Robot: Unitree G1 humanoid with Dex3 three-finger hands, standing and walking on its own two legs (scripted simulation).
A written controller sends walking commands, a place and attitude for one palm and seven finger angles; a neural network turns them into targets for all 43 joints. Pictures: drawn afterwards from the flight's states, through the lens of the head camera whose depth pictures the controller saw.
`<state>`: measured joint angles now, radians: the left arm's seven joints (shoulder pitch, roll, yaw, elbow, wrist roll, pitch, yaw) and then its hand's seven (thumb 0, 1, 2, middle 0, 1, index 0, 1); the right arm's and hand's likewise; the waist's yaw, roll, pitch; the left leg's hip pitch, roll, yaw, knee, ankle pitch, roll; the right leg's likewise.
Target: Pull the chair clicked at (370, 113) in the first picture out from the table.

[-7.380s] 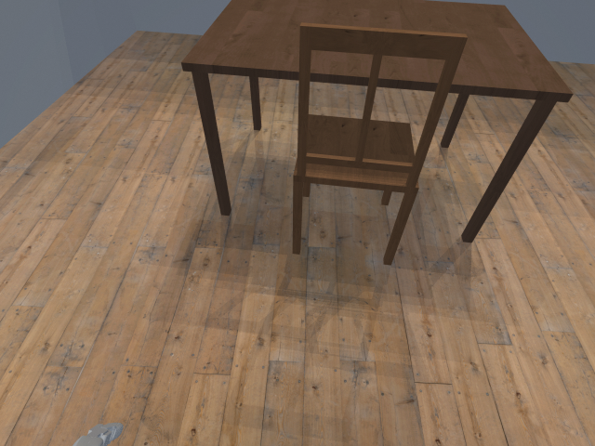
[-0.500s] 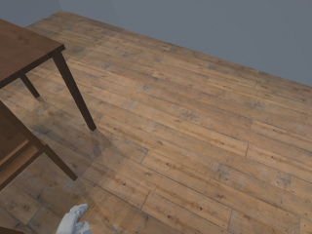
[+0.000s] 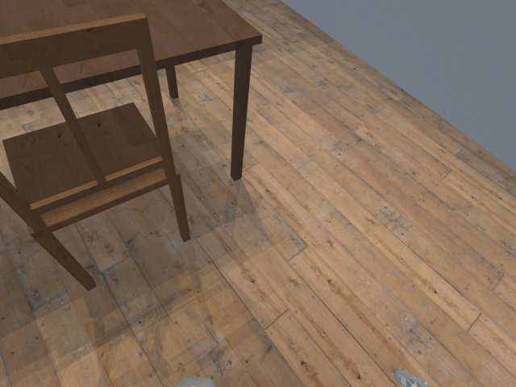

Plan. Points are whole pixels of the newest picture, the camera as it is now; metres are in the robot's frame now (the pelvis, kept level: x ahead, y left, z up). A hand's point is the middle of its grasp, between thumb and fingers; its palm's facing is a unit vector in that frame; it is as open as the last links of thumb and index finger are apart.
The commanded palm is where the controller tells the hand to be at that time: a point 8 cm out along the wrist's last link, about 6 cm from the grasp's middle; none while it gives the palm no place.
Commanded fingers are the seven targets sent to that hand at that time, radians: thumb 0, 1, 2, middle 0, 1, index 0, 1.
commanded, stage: turn to face it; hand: left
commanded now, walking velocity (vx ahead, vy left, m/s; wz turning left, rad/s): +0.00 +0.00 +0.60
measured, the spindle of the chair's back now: (78, 134) +0.58 +0.46 -0.06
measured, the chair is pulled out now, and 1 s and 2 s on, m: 0.00 0.00 0.00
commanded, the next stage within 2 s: take the last steps up to it in 1.02 s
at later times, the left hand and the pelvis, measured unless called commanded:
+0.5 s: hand out of the picture +0.09 +0.26 -0.13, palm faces +0.27 -0.93 -0.24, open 7.4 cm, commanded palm none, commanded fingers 0.00 0.90 0.90 -0.20 -0.30 -0.20 -0.30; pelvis +0.00 +0.02 +0.02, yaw +17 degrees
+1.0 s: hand out of the picture -0.04 +0.17 -0.13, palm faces +0.53 -0.80 -0.28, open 7.4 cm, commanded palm none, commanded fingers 0.00 0.90 0.90 -0.20 -0.30 -0.20 -0.30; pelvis +0.00 -0.03 +0.02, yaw +33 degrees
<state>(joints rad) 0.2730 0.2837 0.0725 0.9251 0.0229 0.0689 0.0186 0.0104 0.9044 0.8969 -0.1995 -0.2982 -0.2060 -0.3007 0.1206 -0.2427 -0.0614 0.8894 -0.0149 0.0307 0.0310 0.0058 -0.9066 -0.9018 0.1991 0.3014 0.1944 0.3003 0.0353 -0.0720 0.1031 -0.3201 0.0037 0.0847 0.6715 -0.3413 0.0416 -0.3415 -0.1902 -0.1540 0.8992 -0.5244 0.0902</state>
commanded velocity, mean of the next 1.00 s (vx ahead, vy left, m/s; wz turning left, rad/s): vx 0.00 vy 0.00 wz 0.51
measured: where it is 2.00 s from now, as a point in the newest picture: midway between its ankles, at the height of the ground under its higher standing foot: (222, 384)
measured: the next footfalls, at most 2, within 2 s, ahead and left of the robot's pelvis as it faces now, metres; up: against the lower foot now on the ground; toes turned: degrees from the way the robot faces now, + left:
right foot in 0.70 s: +0.08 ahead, -0.12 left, +0.00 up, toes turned +26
left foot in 1.16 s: -0.07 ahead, +0.10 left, +0.00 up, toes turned +37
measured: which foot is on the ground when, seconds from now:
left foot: down 0.00-0.70, up 0.72-1.00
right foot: up 0.00-0.68, down 0.70-1.00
